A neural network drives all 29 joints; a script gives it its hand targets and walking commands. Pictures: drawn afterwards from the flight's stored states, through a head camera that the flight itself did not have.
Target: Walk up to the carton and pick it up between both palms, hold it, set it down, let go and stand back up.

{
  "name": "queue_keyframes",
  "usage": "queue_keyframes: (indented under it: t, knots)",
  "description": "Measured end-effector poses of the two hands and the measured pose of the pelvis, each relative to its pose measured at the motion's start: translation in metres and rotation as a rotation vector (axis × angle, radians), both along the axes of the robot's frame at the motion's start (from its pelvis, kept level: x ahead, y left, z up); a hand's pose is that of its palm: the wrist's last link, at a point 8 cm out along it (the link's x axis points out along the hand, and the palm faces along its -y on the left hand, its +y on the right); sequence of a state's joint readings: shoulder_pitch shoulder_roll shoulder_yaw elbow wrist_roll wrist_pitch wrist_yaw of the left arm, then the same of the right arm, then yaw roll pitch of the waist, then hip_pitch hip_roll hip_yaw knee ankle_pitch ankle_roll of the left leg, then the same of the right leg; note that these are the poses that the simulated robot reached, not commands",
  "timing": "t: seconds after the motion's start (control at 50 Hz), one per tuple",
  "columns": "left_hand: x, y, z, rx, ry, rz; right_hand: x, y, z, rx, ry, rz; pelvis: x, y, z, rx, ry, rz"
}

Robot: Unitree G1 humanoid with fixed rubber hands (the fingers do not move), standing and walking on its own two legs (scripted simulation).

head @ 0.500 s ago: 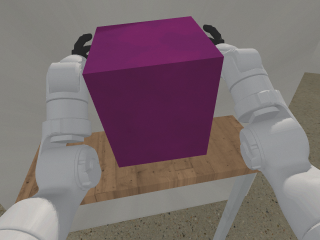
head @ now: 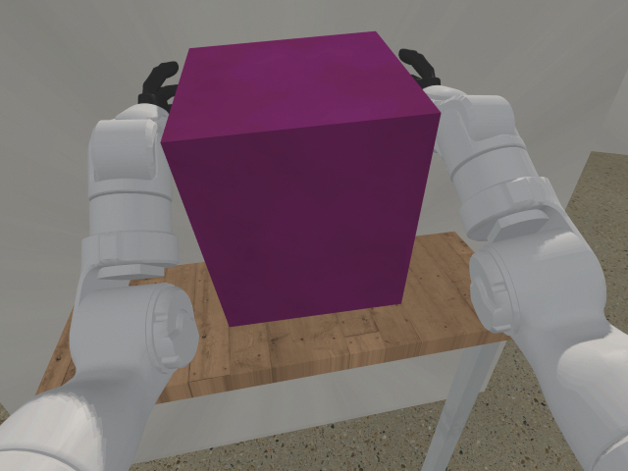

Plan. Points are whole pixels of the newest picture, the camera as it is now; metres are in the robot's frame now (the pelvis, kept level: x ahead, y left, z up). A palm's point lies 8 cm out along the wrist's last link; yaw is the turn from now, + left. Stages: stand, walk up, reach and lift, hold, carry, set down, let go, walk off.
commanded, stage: hold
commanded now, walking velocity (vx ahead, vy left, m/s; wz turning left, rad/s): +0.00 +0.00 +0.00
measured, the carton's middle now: (300, 182) +0.33 -0.01 +0.28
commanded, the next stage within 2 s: set down in 1.18 s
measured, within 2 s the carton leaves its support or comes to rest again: neither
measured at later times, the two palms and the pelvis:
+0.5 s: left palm (167, 135) +0.38 +0.15 +0.32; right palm (420, 114) +0.38 -0.16 +0.34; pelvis +0.01 +0.00 +0.00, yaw +0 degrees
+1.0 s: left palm (162, 124) +0.37 +0.15 +0.34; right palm (422, 112) +0.37 -0.15 +0.34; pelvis +0.00 +0.00 +0.00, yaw +0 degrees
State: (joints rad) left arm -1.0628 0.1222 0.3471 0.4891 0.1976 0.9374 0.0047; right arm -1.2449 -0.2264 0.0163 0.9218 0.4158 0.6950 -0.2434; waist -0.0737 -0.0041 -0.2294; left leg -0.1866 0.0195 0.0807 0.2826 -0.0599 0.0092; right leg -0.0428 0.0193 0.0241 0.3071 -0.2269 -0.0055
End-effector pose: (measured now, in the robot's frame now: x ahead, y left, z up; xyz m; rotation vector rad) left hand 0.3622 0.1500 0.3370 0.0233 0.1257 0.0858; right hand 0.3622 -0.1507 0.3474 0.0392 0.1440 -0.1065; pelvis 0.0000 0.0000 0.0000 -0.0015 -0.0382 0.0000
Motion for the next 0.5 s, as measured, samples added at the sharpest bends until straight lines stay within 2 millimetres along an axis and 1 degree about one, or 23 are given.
queue_keyframes:
  t: [0.08,0.34,0.5]
  knots:
    - [0.003,-0.002,0.000,0.005,0.003,-0.003,0.002,-0.002,-0.002,0.004,0.005,-0.004,0.001,0.000,0.000,0.000,0.004,0.000]
    - [0.016,-0.006,-0.009,0.008,0.022,-0.006,0.015,-0.006,-0.009,-0.029,0.025,-0.008,0.009,-0.004,0.000,0.005,0.017,0.000]
    - [0.015,-0.005,-0.016,-0.004,0.033,-0.008,0.013,-0.004,-0.010,-0.062,0.036,-0.006,0.009,-0.005,0.000,0.006,0.011,0.000]
